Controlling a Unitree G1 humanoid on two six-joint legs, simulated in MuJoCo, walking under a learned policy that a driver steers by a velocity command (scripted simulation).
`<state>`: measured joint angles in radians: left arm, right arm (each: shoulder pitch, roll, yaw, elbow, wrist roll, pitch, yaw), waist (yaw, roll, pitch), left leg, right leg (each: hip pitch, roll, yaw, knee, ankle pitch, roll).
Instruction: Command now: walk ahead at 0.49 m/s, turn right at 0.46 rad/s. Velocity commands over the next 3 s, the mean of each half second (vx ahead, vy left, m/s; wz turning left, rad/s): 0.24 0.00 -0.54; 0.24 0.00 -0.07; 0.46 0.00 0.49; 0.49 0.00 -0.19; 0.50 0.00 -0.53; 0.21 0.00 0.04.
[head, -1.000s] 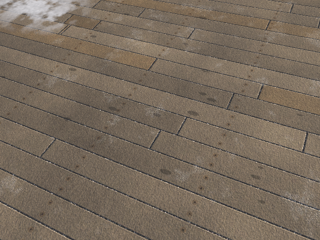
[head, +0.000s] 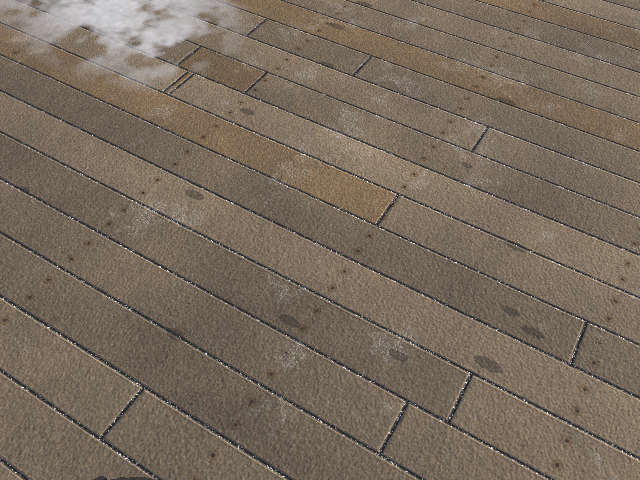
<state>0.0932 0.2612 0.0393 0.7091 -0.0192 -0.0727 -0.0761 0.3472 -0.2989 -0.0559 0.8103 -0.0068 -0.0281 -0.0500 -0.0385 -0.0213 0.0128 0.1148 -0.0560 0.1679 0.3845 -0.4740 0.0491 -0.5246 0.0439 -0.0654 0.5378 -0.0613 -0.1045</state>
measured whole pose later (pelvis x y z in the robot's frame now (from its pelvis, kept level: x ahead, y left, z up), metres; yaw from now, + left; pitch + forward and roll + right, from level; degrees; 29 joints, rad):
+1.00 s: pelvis +0.31 +0.01 +0.03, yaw -18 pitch +1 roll +0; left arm 0.39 0.24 0.06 0.77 0.01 -0.07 0.02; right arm 0.25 -0.31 -0.08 0.75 0.02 -0.03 0.02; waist 0.04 0.04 -0.03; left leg -0.66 0.01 -0.08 0.98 -0.14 -0.02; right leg -0.02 -0.02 -0.08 0.28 -0.28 0.00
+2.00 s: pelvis +0.87 -0.05 +0.03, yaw -10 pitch +2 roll +0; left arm 0.35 0.27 0.04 0.70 -0.01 -0.06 -0.01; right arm 0.16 -0.30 -0.03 0.69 -0.02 -0.09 0.01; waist 0.04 0.03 0.03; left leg -0.61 0.06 -0.08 0.94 -0.24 -0.04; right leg -0.21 0.11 0.08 0.35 -0.15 -0.09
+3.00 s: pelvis +1.28 -0.17 +0.02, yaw -23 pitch +1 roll -1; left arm 0.12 0.25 0.05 0.73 0.02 -0.01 0.02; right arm 0.21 -0.30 -0.06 0.81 0.01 0.06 -0.03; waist -0.01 0.03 0.06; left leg -0.50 0.07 0.00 0.93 -0.39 -0.07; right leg -0.32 -0.03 -0.14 0.43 -0.12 -0.04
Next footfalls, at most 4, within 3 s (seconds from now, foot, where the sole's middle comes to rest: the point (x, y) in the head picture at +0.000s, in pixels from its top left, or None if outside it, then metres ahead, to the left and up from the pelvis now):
0.40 left None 0.40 0.11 -0.75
0.80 right None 0.23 -0.09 -0.75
1.24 left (275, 406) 0.61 0.09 -0.75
1.76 right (366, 289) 0.91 -0.13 -0.75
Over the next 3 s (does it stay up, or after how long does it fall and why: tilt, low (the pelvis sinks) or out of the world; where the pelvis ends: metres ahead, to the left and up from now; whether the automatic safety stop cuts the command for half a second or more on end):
stays up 1.28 -0.17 0.02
